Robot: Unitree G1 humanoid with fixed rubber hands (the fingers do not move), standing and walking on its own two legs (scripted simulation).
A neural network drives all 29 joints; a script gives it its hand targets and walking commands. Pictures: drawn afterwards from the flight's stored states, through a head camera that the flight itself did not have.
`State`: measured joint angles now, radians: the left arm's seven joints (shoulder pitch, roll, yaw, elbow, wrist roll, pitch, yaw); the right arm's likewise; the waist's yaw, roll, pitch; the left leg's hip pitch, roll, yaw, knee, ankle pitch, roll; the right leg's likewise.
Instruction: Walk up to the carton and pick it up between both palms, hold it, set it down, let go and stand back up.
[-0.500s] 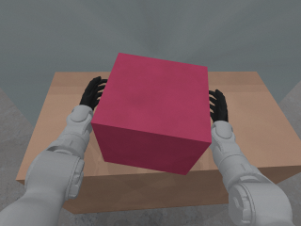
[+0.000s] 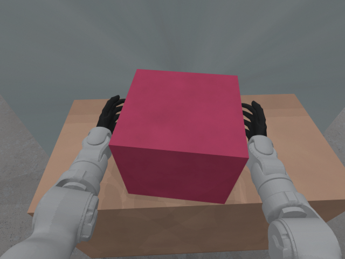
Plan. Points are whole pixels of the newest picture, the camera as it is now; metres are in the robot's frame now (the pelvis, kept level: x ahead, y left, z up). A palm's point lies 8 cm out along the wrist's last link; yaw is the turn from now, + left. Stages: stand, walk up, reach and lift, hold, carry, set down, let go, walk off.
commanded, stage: reach and lift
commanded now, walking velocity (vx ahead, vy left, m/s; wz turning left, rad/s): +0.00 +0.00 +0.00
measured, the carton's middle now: (180, 136) +0.45 -0.01 +0.03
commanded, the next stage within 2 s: none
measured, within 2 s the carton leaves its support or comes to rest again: neither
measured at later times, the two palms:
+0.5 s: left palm (98, 123) +0.41 +0.18 +0.14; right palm (262, 127) +0.39 -0.19 +0.14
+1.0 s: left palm (93, 124) +0.39 +0.17 +0.16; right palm (267, 115) +0.39 -0.19 +0.17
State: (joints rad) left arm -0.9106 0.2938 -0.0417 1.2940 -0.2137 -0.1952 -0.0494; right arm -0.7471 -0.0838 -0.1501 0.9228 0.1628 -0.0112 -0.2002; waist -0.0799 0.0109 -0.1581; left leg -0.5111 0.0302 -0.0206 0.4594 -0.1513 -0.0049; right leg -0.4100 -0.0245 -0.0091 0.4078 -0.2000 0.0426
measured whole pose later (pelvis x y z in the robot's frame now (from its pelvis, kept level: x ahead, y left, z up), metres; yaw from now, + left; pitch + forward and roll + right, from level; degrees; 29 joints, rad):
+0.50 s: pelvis +0.00 +0.00 +0.00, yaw +0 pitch +5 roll -1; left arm -0.71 0.23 0.14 0.78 -0.12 0.20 -0.03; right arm -0.67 -0.14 -0.05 0.68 0.24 0.21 -0.24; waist -0.06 0.01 -0.13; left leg -0.37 0.03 -0.02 0.42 -0.15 -0.01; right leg -0.26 -0.02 -0.01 0.37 -0.20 0.04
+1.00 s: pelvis -0.01 -0.01 +0.01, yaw +0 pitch +4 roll -1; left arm -0.70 0.14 0.29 0.59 0.01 0.39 -0.02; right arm -0.77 -0.17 -0.08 0.73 0.21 0.29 -0.18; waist -0.04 0.01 -0.12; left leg -0.32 0.03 -0.02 0.38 -0.12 -0.02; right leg -0.24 -0.02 -0.01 0.37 -0.19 0.03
